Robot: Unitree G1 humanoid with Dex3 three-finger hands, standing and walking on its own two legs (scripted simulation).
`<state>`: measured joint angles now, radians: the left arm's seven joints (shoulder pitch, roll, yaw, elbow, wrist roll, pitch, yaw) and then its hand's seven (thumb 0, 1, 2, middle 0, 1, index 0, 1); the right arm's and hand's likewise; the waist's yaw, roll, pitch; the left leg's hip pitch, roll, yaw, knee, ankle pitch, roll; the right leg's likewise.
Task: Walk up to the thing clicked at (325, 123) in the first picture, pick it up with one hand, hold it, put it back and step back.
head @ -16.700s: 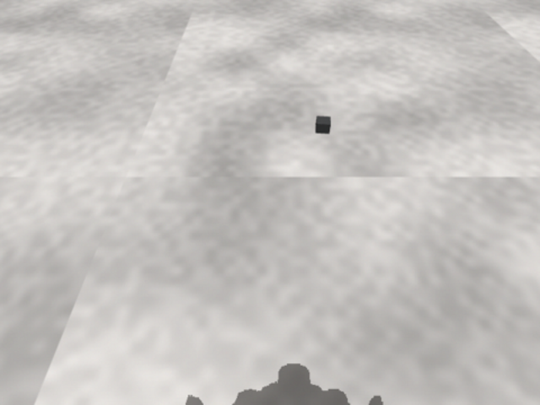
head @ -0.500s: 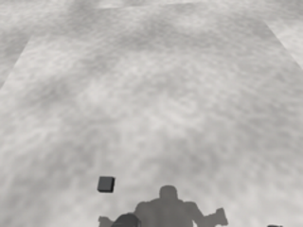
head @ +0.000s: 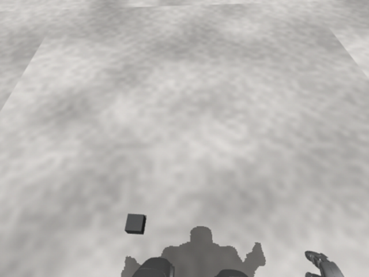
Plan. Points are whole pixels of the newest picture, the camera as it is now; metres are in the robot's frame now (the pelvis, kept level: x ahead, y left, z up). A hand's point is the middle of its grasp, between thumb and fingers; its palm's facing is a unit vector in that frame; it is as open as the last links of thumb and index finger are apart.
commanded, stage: walk up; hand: left
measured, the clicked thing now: (135, 224) +0.40 +0.29 -0.72
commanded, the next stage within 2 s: stand in 1.50 s
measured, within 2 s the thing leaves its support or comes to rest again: neither
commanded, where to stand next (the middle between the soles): +0.04 -0.02 m, yaw +0 degrees
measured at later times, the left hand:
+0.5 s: hand out of the picture +0.06 +0.25 -0.13, palm faces -0.03 -0.93 -0.37, open 7.4 cm
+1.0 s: hand out of the picture +0.05 +0.24 -0.13, palm faces +0.01 -0.94 -0.33, open 7.4 cm
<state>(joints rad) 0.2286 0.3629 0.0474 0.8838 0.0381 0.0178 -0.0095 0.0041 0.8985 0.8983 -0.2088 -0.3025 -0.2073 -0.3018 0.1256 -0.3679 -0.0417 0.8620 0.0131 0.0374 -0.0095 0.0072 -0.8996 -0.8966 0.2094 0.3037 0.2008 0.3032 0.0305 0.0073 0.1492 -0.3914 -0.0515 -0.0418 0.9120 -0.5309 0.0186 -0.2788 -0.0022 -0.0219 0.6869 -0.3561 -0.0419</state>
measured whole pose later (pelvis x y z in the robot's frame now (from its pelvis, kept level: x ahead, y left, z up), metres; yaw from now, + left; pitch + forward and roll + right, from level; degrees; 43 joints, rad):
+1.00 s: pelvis -0.03 -0.02 +0.03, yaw +1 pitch -3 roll +0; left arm 0.09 0.35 0.02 1.14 0.01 -0.01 -0.01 0.01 0.90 0.90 -0.21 -0.30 -0.21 -0.30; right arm 0.13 -0.36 0.00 1.12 -0.01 -0.02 0.01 0.01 -0.90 -0.90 0.21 0.30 0.20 0.30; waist 0.00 0.00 0.04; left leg -0.14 0.03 -0.04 0.37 -0.18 -0.03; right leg -0.11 -0.02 0.02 0.35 -0.19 0.03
